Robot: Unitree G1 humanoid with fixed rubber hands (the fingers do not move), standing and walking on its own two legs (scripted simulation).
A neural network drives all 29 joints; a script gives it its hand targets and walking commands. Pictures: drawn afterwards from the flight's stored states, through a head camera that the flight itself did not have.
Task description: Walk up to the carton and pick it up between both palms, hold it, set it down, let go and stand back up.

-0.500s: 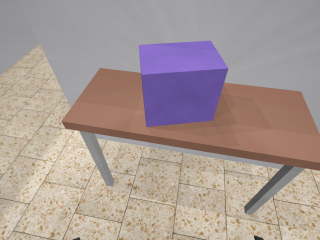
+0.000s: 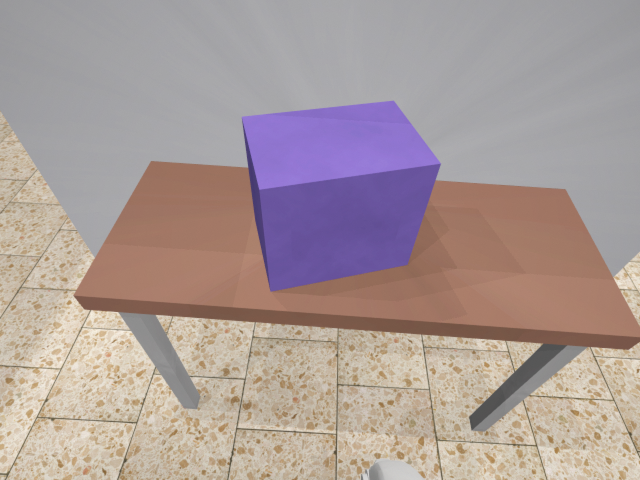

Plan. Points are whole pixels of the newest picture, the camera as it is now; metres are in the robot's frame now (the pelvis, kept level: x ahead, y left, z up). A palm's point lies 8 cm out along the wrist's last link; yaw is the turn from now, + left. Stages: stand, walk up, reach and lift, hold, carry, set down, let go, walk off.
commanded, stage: walk up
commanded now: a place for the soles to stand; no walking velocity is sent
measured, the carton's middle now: (331, 197) +0.57 -0.03 +0.01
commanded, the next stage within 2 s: none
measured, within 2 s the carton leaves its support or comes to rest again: neither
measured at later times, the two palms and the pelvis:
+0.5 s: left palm (123, 432) +0.22 +0.27 -0.09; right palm (510, 429) +0.22 -0.27 -0.12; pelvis +0.15 +0.00 -0.01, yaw -8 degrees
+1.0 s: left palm (128, 402) +0.27 +0.28 -0.12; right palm (510, 466) +0.17 -0.25 -0.11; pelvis +0.13 +0.04 -0.02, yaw -12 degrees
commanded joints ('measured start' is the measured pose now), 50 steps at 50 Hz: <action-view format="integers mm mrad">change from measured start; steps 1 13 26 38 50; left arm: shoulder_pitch -75 165 -112 -62 -103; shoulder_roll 19 230 170 122 231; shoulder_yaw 4 84 33 24 75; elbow -118 -111 -138 -94 -73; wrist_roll -16 -15 -25 -20 -33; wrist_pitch -25 -28 -15 63 20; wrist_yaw -12 80 42 45 17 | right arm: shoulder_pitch -28 38 -97 -214 -154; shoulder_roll -161 -218 -102 -166 -128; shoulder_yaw -48 -44 -29 -48 -51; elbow -43 -102 -122 -165 -185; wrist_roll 20 0 51 33 61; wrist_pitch -14 82 53 57 80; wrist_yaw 3 10 -3 -33 -13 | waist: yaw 2 140 51 38 93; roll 203 -133 -180 173 -215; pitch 81 -69 -86 -58 -1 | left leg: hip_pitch -47 -496 -131 -157 -363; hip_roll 172 30 -1 196 -15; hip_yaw -71 -105 -32 -240 -48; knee -191 892 253 -71 408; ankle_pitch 233 -284 116 220 -275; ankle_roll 150 -25 -67 146 -68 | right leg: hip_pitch -31 468 196 30 42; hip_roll -31 -409 -107 38 -280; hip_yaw -26 775 97 84 449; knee -191 -762 -438 178 -795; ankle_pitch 154 -268 741 -105 -499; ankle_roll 13 -344 -189 48 -239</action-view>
